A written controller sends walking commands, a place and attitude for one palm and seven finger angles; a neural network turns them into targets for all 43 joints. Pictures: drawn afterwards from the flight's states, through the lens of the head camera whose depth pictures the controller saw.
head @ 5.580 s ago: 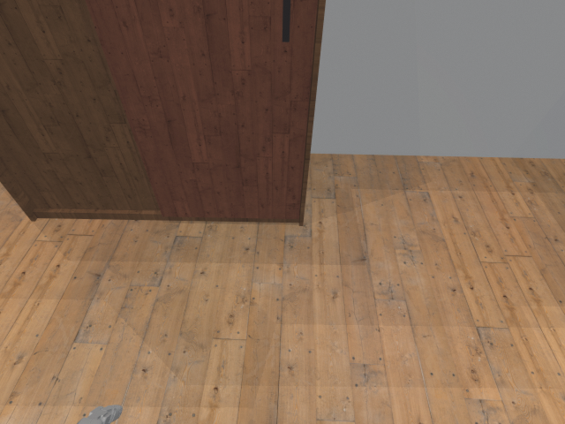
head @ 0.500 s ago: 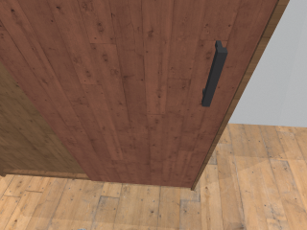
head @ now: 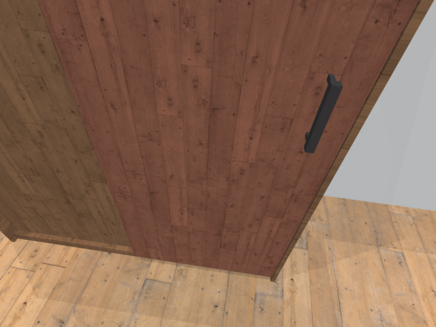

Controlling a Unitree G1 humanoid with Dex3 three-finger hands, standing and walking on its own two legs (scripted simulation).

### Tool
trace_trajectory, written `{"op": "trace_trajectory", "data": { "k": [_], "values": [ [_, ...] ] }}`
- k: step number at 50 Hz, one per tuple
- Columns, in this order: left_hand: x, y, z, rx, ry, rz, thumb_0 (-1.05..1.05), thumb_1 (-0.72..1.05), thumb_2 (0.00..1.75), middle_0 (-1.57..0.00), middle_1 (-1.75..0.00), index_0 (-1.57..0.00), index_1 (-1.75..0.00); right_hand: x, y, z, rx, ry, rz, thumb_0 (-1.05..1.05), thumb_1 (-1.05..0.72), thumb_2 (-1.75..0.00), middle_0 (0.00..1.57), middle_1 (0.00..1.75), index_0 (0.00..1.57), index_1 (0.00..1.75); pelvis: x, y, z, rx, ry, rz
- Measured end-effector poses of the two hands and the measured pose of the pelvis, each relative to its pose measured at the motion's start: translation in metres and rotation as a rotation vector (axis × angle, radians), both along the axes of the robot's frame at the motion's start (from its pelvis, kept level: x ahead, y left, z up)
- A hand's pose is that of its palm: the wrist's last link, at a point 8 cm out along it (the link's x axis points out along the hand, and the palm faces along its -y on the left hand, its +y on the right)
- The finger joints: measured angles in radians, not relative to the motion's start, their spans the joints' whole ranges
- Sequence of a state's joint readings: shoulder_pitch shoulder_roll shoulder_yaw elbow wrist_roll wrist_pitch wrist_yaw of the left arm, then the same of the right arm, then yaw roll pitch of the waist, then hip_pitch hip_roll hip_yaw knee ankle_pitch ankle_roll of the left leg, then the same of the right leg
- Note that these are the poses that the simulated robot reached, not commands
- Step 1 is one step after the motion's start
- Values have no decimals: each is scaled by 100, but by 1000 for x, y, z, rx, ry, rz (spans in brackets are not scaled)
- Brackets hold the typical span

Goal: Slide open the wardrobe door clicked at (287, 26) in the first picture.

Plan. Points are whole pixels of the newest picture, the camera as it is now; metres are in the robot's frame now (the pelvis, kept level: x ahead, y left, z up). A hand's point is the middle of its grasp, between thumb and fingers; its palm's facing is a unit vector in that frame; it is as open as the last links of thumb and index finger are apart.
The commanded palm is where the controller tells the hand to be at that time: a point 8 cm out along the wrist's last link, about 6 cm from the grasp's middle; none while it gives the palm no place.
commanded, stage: come to a stop and stand still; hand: right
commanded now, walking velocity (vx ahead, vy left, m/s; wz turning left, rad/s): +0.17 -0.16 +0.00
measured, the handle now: (319, 115) +0.49 -0.17 +0.17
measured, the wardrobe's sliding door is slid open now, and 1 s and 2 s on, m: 0.00 0.00 0.00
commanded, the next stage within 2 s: look again from close up in 0.90 s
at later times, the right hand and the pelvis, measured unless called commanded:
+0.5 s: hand out of the picture -0.03 -0.23 -0.19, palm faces +0.08 +0.98 -0.19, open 7.4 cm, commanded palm none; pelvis +0.01 -0.06 -0.01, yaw -2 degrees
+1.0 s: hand out of the picture +0.04 -0.26 -0.17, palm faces -0.01 +0.97 -0.25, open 7.4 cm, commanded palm none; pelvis +0.00 -0.07 -0.01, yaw +1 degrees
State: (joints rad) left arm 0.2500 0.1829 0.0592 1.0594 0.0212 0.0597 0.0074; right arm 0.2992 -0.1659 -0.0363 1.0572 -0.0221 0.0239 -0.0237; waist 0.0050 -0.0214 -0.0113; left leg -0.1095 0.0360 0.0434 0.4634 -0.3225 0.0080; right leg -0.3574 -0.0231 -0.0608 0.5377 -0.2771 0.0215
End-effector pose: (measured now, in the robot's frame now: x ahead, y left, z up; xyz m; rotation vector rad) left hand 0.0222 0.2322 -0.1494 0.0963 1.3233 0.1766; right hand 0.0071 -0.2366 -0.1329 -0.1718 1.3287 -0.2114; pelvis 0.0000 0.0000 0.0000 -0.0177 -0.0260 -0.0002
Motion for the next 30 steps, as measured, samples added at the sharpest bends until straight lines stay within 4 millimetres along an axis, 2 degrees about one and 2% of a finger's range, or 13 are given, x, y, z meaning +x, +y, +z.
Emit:
{"op": "trace_trajectory", "data": {
  "k": [3,7,10,12,14,18,21,25,30],
  "values": [
    [-24,8,2,-15,59,13,1,92,90,-20,-30,-20,-30,-17,16,7,13,25,-15,0,-91,-90,19,30,20,30,1,5,8,-19,12,20],
    [-49,14,5,-16,118,11,1,91,90,-20,-30,-20,-30,-29,29,10,38,57,-19,0,-90,-90,20,30,20,30,-1,8,11,-20,27,5],
    [-57,13,6,-6,179,-21,1,91,90,-19,-30,-20,-30,-37,32,9,51,67,-47,0,-90,-90,20,30,20,30,-2,4,10,-13,36,-16],
    [-55,10,6,3,202,-43,1,91,90,-19,-30,-20,-30,-44,31,7,57,81,-68,0,-90,-90,20,30,20,30,-1,0,9,-12,41,-23],
    [-44,4,7,13,198,-62,1,91,90,-19,-30,-20,-30,-52,27,5,64,106,-86,0,-90,-90,20,30,20,30,-1,-7,8,-12,43,-26],
    [-9,-14,2,40,109,-92,1,91,90,-19,-30,-20,-30,-65,11,-10,78,166,-105,0,-90,-90,20,30,20,30,3,-24,-2,21,42,-32],
    [21,-35,3,48,24,-115,1,91,90,-19,-30,-20,-30,-65,-7,-20,79,182,-85,0,-90,-90,20,30,20,30,6,-39,-8,33,44,-31],
    [52,-62,6,50,-90,-135,1,93,90,-20,-30,-20,-30,-47,-37,-25,65,152,-56,0,-90,-90,20,30,20,30,10,-58,-12,37,43,-26],
    [72,-86,5,31,-156,-148,0,94,90,-20,-30,-20,-30,-11,-72,-20,10,52,-28,0,-91,-90,20,30,20,30,14,-74,-12,31,30,-14]
  ]
}}
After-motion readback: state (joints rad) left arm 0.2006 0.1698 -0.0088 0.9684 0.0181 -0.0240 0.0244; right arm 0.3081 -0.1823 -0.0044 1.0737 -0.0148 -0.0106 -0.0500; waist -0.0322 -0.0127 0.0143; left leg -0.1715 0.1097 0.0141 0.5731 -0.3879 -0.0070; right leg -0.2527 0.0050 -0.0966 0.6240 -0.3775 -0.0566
